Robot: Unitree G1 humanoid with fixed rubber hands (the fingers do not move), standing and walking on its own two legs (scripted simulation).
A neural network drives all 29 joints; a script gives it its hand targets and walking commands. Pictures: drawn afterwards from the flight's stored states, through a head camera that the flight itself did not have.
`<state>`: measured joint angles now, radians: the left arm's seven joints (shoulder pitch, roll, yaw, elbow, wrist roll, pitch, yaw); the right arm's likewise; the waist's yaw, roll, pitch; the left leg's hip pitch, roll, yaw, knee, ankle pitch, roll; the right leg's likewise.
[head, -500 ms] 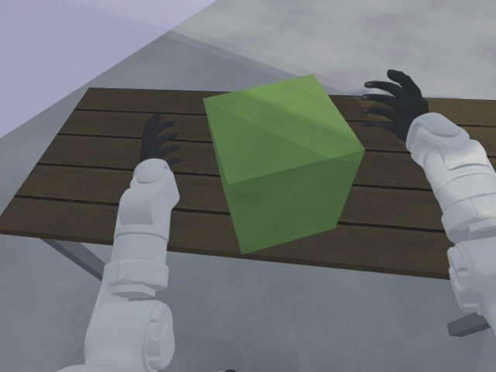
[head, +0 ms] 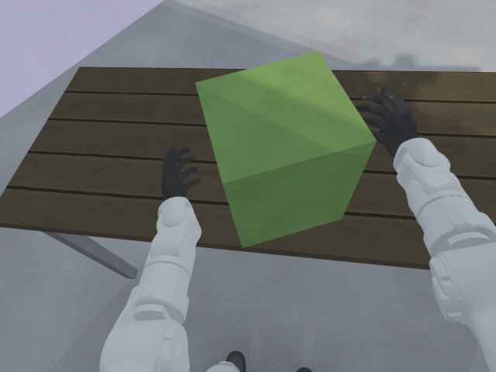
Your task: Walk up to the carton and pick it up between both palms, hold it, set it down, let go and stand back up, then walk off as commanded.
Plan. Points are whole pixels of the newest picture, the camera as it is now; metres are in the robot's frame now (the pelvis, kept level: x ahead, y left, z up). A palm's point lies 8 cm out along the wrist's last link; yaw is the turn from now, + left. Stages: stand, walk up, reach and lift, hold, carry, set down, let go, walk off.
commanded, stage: reach and lift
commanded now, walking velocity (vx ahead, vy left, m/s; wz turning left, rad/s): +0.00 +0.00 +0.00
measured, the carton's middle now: (276, 158) +0.47 +0.03 +0.01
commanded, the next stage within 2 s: none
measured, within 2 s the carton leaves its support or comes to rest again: neither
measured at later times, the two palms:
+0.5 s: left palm (192, 195) +0.37 +0.17 +0.03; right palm (373, 142) +0.47 -0.12 +0.06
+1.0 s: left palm (194, 195) +0.37 +0.16 +0.03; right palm (373, 144) +0.47 -0.12 +0.06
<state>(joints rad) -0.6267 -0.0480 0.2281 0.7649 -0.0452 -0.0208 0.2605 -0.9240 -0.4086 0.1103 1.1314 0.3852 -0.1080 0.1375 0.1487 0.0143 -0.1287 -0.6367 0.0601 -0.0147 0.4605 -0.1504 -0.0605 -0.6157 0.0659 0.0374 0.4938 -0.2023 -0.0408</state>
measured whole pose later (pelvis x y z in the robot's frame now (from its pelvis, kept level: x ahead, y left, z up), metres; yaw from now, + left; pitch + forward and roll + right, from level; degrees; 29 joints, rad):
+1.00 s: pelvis +0.00 -0.01 +0.00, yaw +0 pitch +19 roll +0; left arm -0.63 -0.17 0.33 0.75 0.04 -0.04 0.30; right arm -0.92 -0.26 0.09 1.13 0.23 -0.12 0.02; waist 0.15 0.02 -0.16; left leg -0.65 0.08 -0.01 0.46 -0.15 -0.07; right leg -0.63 0.08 0.04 0.49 -0.20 -0.05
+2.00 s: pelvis +0.00 -0.01 +0.00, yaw -1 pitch +18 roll +0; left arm -0.63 -0.24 0.52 0.75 0.21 -0.10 0.25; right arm -0.89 -0.13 -0.27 1.16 -0.16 -0.26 0.05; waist 0.15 0.02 -0.16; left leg -0.62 0.08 -0.01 0.46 -0.15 -0.07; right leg -0.61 0.08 0.04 0.49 -0.20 -0.05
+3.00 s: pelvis -0.02 +0.00 +0.01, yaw -1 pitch +6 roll -1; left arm -0.64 -0.12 0.43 0.76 0.21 0.18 0.22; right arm -0.88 -0.07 -0.27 1.19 -0.16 -0.09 -0.04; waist 0.15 0.00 -0.17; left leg -0.40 0.08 -0.01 0.46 -0.16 -0.06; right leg -0.35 0.08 0.04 0.43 -0.18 -0.04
